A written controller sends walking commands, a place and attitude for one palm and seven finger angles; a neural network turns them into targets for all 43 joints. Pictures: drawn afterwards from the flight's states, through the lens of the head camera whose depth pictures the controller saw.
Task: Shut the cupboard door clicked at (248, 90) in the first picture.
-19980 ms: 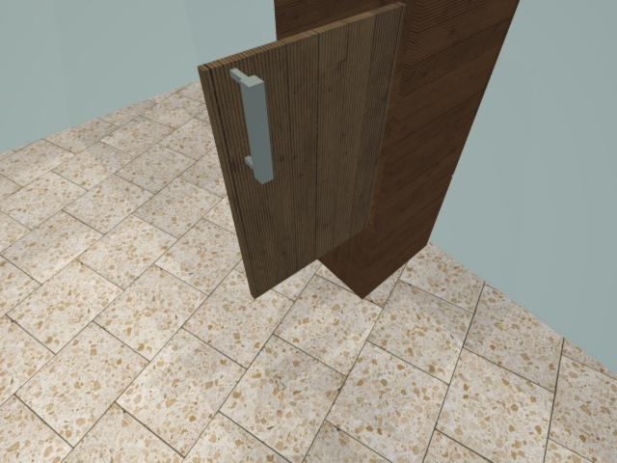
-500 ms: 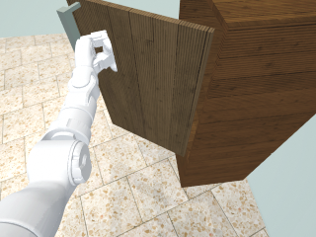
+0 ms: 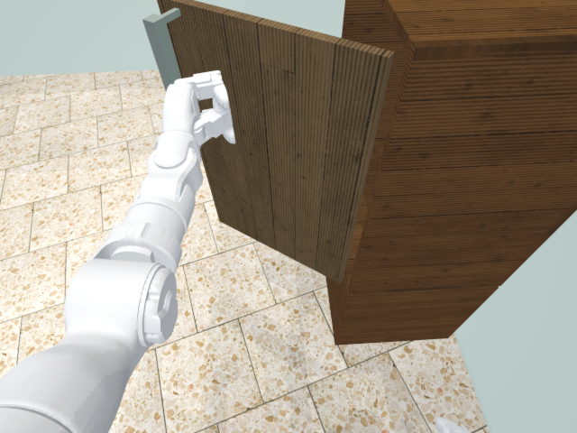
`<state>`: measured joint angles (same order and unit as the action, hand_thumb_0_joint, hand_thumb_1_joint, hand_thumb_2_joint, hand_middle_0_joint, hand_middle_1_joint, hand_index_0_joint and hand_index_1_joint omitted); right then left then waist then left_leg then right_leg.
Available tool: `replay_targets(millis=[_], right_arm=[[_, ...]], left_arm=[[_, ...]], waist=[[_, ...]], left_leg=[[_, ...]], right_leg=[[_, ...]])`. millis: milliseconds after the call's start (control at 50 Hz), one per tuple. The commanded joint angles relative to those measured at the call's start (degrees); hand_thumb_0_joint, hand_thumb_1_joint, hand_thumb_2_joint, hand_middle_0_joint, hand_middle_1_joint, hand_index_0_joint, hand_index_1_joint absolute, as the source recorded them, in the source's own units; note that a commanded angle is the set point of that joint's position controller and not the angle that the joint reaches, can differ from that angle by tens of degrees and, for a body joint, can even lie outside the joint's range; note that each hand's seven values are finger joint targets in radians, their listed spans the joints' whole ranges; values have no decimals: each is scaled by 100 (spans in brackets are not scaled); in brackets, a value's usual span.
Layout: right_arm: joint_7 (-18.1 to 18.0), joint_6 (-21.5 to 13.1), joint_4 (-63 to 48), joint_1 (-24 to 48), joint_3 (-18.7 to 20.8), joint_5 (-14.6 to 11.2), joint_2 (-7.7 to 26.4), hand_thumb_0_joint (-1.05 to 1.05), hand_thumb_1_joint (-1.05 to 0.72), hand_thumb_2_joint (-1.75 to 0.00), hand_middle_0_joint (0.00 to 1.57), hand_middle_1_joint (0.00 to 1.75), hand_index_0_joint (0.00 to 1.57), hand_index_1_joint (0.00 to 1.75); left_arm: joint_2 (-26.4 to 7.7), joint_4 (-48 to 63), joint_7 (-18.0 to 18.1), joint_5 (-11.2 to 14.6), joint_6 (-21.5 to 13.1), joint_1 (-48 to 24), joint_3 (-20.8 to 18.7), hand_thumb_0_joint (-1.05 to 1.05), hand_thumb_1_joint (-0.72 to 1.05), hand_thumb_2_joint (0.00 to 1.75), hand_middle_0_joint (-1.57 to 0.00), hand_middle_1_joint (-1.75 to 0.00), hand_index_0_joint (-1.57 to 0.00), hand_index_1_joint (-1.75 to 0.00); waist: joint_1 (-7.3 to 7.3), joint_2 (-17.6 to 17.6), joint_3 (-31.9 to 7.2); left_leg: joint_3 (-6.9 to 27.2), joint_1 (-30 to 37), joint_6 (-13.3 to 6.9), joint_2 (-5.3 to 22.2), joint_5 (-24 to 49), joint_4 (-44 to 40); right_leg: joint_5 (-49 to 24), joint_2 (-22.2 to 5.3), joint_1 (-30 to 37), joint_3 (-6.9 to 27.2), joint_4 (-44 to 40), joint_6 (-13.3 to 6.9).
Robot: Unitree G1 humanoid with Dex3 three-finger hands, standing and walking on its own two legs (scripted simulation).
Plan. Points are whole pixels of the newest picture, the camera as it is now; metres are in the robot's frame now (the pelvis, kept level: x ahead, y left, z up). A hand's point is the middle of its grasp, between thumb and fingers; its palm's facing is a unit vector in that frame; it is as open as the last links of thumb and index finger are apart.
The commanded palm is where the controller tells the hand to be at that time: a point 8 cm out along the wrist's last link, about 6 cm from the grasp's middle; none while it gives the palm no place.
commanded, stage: draw the hand back to the body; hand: left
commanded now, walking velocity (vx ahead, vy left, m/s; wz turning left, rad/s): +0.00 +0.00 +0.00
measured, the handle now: (177, 65) +0.67 +0.15 +0.16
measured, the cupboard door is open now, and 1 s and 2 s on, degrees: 55 55 55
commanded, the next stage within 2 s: step back with the hand held close in 1.54 s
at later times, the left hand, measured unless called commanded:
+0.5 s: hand (133, 193) +0.36 +0.16 +0.18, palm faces +0.00 -1.00 -0.06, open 3.1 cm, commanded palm +0.32 +0.21 +0.18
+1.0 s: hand (5, 287) +0.26 +0.26 +0.17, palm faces +0.35 -0.87 -0.35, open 4.8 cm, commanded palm +0.20 +0.31 +0.19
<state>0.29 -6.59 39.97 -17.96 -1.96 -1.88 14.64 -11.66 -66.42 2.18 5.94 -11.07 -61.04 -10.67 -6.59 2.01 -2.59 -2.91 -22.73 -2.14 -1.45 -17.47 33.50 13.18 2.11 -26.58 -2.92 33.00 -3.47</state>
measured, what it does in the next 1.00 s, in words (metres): stands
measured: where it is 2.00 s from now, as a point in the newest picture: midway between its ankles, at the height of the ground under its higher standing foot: outside the picture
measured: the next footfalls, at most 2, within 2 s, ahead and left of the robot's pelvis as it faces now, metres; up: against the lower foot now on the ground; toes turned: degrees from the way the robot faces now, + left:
none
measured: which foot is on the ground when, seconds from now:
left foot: down 0.00-1.00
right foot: down 0.00-1.00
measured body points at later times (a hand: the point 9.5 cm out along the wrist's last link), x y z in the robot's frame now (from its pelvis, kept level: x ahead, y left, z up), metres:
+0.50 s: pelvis +0.01 +0.01 +0.01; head -0.01 -0.01 +0.46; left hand +0.36 +0.21 +0.19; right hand +0.19 -0.23 -0.07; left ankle -0.01 +0.10 -0.73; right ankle +0.04 -0.08 -0.73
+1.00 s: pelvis +0.03 +0.03 +0.02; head +0.01 +0.00 +0.46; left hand +0.23 +0.30 +0.19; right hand +0.20 -0.18 -0.09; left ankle -0.01 +0.10 -0.73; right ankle +0.04 -0.08 -0.73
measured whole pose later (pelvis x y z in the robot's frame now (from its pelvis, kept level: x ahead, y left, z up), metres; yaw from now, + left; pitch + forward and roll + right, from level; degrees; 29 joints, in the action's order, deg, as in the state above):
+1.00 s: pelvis +0.03 +0.03 +0.02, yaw +1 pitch -4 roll -1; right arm -2.3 1.5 36.2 -12.4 -2.2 -0.6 12.5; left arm -18.3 16.3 4.1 4.0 -3.4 16.7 -12.9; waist 2.4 5.9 0.7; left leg -1.8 -2.4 -3.9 -2.9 -15.8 22.2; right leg 11.6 1.2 -5.5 -3.2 21.2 -1.2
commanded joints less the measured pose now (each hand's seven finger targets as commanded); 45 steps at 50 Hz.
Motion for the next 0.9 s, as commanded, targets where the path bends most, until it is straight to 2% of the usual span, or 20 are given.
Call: replay_targets(millis=[0,20,100,140,180,220,240,300,320,400,440,460,500,560,600,660,700,740,800,880], right_arm=[[-6,-154,-568,-508,326,-22,840,0,-90,-90,20,30,20,30],[5,-140,-690,-387,294,-54,805,0,-90,-90,20,30,20,30],[-18,-47,-947,-129,357,-139,803,0,-90,-90,20,30,20,30],[-70,-40,-1048,113,341,-200,770,0,-90,-90,20,30,20,30],[-127,-46,-1153,324,348,-218,722,0,-90,-90,20,30,20,30],[-191,-59,-1220,499,331,-250,682,0,-90,-90,20,30,20,30],[-227,-80,-1213,562,329,-247,660,0,-90,-90,20,30,20,30],[-308,-115,-1252,779,277,-283,647,0,-90,-90,20,30,20,30],[-322,-130,-1218,823,256,-286,655,0,-90,-90,20,30,20,30],[-362,-64,-1339,1133,199,-284,645,0,-90,-90,20,30,20,30],[-354,-33,-1413,1320,141,-303,600,0,-90,-90,20,30,20,30],[-325,-58,-1407,1360,168,-134,439,0,-90,-90,20,30,20,30],[-286,74,-1319,1349,150,-72,479,0,-90,-90,20,30,20,30],[-282,267,-1365,1361,134,-30,429,0,-90,-90,20,30,20,30],[-302,365,-1354,1399,126,8,419,0,-90,-90,20,30,20,30],[-321,435,-1414,1448,101,42,371,0,-90,-90,20,30,20,30],[-334,457,-1406,1474,105,81,399,0,-90,-90,20,30,20,30],[-324,464,-1449,1510,94,85,369,0,-90,-90,20,30,20,30],[-307,451,-1450,1508,127,114,407,0,-90,-90,20,30,20,30],[-288,475,-1463,1495,188,120,411,0,-90,-90,20,30,20,30]], left_arm=[[-1494,1265,-103,70,-485,-1968,-637,0,90,90,-130,-150,-130,-150],[-1471,1612,-186,67,-512,-1682,-621,0,90,90,-130,-150,-130,-150],[-1480,2740,-461,175,-334,-656,-594,0,90,90,-130,-150,-130,-150],[-1469,3468,-582,308,-154,-465,-584,0,90,90,-130,-150,-130,-150],[-1326,4356,-677,411,21,-264,-438,0,90,90,-130,-150,-130,-150],[-1166,5090,-752,459,185,-36,-198,0,90,90,-130,-150,-130,-150],[-1106,5247,-766,512,295,180,-182,0,90,90,-130,-150,-130,-150],[-857,5765,-848,605,642,746,103,0,90,90,-130,-150,-130,-150],[-880,5709,-853,634,792,945,22,0,90,90,-130,-150,-130,-150],[-1051,6341,-932,686,1247,1761,-110,0,90,90,-122,-141,-122,-141],[-950,6735,-1031,713,1414,2042,1,0,90,90,-116,-135,-116,-135],[-973,7607,-568,243,919,2318,398,0,90,90,-113,-132,-113,-132],[-875,7451,-226,105,750,3398,430,0,90,90,-108,-126,-108,-126],[-968,8003,-31,-35,612,3678,370,0,90,90,-100,-117,-100,-117],[-1131,8163,59,-88,597,3986,219,0,90,90,-94,-111,-94,-111],[-1200,8668,157,-152,539,4162,117,0,90,90,-86,-102,-86,-102],[-1373,8811,209,-166,542,4587,-82,0,90,90,-81,-96,-81,-96],[-1313,9078,232,-181,505,4890,-78,0,90,90,-75,-90,-75,-90],[-1397,9200,258,-176,503,5746,-293,0,90,90,-67,-81,-67,-81],[-1497,9340,279,-160,470,6617,-608,0,90,90,-56,-69,-56,-69]], waist=[[274,-683,-2330],[395,-579,-2426],[569,-805,-2214],[606,-706,-1978],[659,-432,-2064],[645,-68,-1948],[653,-200,-1860],[622,-131,-1452],[621,-330,-1285],[740,-404,-1243],[747,-255,-1149],[707,-11,-467],[742,-474,-293],[683,-196,-424],[711,-68,-353],[727,205,-668],[788,145,-672],[807,321,-686],[886,264,-640],[930,-160,-456]], left_leg=[[193,210,-26,0,767,-424],[132,188,-33,-16,913,-453],[40,284,-69,41,1126,-589],[3,453,-92,53,1040,-671],[-22,757,-101,63,1094,-749],[41,1090,-106,89,1177,-821],[63,1191,-110,96,1174,-848],[144,1368,-90,119,1072,-962],[178,1372,-90,114,977,-990],[216,1429,-83,76,983,-1023],[254,1487,-58,58,1027,-1029],[238,1429,-33,67,963,-1213],[332,1343,-18,120,890,-1313],[337,1612,5,145,982,-1411],[339,1666,2,150,1060,-1452],[362,1883,33,128,1377,-1464],[401,1898,46,140,1629,-1459],[456,1941,102,156,1829,-1478],[494,1923,152,184,2267,-1418],[524,1790,213,227,2419,-1393]], right_leg=[[-1294,-192,1759,475,-333,237],[-1528,-204,1948,517,-302,232],[-1730,-199,2259,487,-428,247],[-1572,-200,2188,534,-598,269],[-1532,-214,2269,566,-705,268],[-1468,-198,2147,493,-756,233],[-1435,-184,2120,464,-809,239],[-1166,-191,1938,370,-928,232],[-1090,-182,1855,343,-958,243],[-1050,-234,2054,336,-984,245],[-1134,-233,2010,290,-941,214],[-819,-282,1749,422,-1234,231],[-633,-260,1957,382,-1328,218],[-782,-246,2105,366,-1354,199],[-844,-247,2195,369,-1431,184],[-1151,-246,2447,338,-1394,162],[-1335,-234,2586,325,-1394,145],[-1405,-227,2638,287,-1342,131],[-1608,-212,2708,256,-1315,128],[-1622,-209,2661,205,-1268,165]])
